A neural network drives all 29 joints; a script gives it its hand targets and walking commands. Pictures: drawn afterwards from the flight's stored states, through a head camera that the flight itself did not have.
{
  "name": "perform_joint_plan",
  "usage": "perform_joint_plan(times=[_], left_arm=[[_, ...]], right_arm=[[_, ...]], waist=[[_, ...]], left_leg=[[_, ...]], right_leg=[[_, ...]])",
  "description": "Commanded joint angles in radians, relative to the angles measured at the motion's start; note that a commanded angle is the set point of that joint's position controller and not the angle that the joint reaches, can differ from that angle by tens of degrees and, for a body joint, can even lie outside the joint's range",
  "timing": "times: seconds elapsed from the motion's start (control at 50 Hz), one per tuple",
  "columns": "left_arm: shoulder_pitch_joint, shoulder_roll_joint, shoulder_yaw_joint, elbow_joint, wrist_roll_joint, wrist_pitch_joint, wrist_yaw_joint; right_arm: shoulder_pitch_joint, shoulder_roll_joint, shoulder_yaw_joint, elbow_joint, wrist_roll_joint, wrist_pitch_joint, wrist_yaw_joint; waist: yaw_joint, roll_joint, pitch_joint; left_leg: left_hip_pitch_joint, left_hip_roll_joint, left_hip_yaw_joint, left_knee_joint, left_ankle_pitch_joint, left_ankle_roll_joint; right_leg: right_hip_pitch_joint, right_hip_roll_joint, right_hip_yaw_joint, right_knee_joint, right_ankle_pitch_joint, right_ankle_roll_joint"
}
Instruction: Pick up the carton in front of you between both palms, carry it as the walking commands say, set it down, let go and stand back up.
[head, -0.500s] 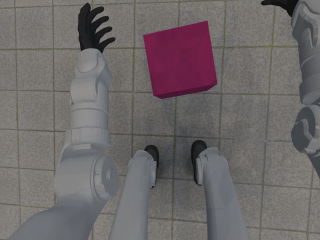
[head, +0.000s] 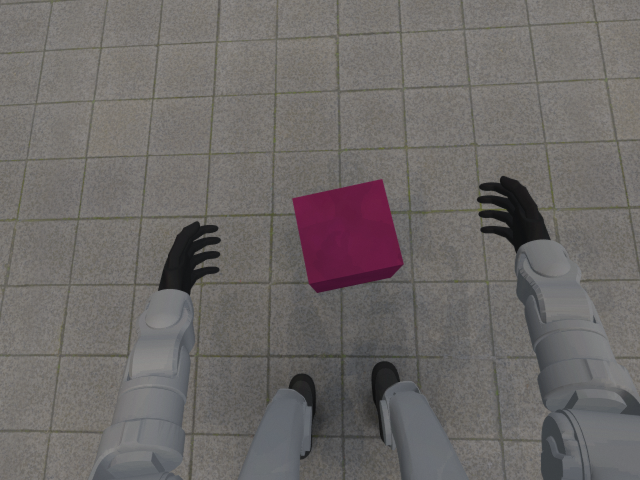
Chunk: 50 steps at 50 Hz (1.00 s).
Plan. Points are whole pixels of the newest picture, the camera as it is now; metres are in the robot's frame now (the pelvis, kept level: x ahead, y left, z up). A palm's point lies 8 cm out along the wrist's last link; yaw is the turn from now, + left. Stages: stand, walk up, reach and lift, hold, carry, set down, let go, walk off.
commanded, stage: let go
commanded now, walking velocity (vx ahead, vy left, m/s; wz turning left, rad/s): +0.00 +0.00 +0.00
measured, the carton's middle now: (346, 241) +0.50 -0.01 -0.59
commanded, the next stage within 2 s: stand in 0.98 s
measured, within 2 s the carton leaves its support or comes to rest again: neither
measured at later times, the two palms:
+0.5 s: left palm (83, 413) +0.22 +0.26 -0.01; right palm (572, 361) +0.25 -0.21 -0.02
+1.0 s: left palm (84, 417) +0.21 +0.25 +0.00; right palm (592, 411) +0.21 -0.22 -0.01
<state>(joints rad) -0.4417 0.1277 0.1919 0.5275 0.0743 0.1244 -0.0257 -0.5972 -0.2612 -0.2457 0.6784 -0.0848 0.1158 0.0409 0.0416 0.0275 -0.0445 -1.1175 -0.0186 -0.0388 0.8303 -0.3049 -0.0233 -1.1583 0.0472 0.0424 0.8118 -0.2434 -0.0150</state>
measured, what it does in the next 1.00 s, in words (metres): rises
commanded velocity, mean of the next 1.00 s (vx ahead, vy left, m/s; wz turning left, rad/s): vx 0.00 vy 0.00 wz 0.00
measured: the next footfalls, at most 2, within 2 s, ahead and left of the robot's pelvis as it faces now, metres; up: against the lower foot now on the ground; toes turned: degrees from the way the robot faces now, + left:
none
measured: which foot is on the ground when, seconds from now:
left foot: down 0.00-1.00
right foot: down 0.00-1.00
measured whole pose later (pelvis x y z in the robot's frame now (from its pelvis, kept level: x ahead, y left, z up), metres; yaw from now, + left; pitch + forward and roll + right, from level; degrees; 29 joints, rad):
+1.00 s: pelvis +0.05 +0.02 +0.06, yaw +1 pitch -5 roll +0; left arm 0.21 0.21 0.02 0.38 0.02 0.21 -0.03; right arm 0.24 -0.22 -0.03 0.45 0.00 0.10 0.04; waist 0.00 0.02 0.10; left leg -0.07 -0.03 -0.06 0.48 -0.31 0.01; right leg -0.10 0.02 0.03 0.47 -0.27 0.00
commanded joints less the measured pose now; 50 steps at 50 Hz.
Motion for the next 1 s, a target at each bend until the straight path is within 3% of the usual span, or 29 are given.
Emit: perform_joint_plan(times=[0.0, 0.1, 0.26, 0.44, 0.54, 0.68, 0.82, 0.84, 0.96, 0.98], left_arm=[[0.081, 0.084, -0.023, -0.084, -0.035, -0.053, -0.022], [0.244, 0.104, -0.068, -0.093, -0.073, -0.092, -0.025], [0.511, 0.130, -0.127, -0.151, -0.096, -0.129, -0.019], [0.643, 0.170, -0.146, -0.191, -0.106, -0.109, -0.040], [0.632, 0.181, -0.138, -0.188, -0.090, -0.076, -0.045], [0.636, 0.178, -0.122, -0.176, -0.057, -0.018, -0.041], [0.620, 0.173, -0.117, -0.192, -0.051, 0.005, -0.045], [0.584, 0.195, -0.129, -0.265, -0.041, 0.054, -0.018], [0.597, 0.171, -0.154, -0.250, -0.064, 0.089, 0.010], [0.578, 0.302, -0.107, -0.087, -0.041, 0.010, 0.047]], right_arm=[[0.022, -0.089, 0.016, -0.128, 0.022, -0.056, 0.009], [0.215, -0.080, 0.049, -0.137, 0.049, -0.093, 0.007], [0.520, -0.064, 0.093, -0.191, 0.073, -0.137, -0.002], [0.757, -0.052, 0.149, -0.282, 0.078, -0.111, 0.002], [0.792, -0.044, 0.171, -0.318, 0.087, -0.073, 0.018], [0.776, -0.045, 0.181, -0.353, 0.088, -0.016, 0.036], [0.789, -0.045, 0.173, -0.360, 0.072, 0.010, 0.028], [0.842, -0.054, 0.159, -0.298, 0.093, -0.022, 0.007], [0.782, -0.052, 0.187, -0.331, 0.085, -0.030, -0.004], [0.786, -0.165, 0.149, -0.207, 0.043, -0.053, -0.036]], waist=[[-0.009, -0.068, -0.641], [-0.008, -0.040, -0.506], [-0.008, 0.008, -0.324], [-0.038, -0.044, -0.106], [-0.042, -0.026, 0.001], [-0.022, 0.013, 0.089], [-0.038, -0.019, 0.096], [-0.054, 0.004, 0.043], [-0.038, -0.035, 0.086], [-0.021, -0.120, 0.102]], left_leg=[[0.372, -0.022, 0.036, -0.120, 0.205, -0.016], [0.525, -0.009, 0.011, -0.186, 0.241, -0.014], [0.775, 0.003, -0.014, -0.289, 0.418, -0.024], [0.894, -0.012, 0.000, -0.427, 0.387, -0.011], [0.915, -0.016, 0.011, -0.464, 0.295, -0.002], [0.917, -0.010, 0.018, -0.472, 0.215, 0.002], [0.961, -0.009, 0.023, -0.462, 0.225, 0.006], [0.967, -0.038, 0.026, -0.431, 0.213, -0.003], [0.922, -0.033, 0.016, -0.431, 0.177, 0.001], [0.848, 0.026, -0.036, -0.402, 0.103, -0.008]], right_leg=[[0.667, -0.006, -0.008, -0.094, 0.237, 0.017], [0.723, -0.005, -0.015, -0.153, 0.208, 0.010], [0.855, 0.001, -0.025, -0.258, 0.252, 0.007], [1.076, 0.001, -0.022, -0.383, 0.323, 0.026], [1.113, -0.006, -0.023, -0.419, 0.256, 0.030], [1.138, -0.008, -0.031, -0.426, 0.168, 0.023], [1.154, -0.006, -0.029, -0.418, 0.207, 0.029], [1.175, -0.008, -0.030, -0.392, 0.255, 0.018], [1.144, -0.010, -0.033, -0.388, 0.211, 0.015], [0.976, -0.073, 0.014, -0.384, 0.014, 0.031]])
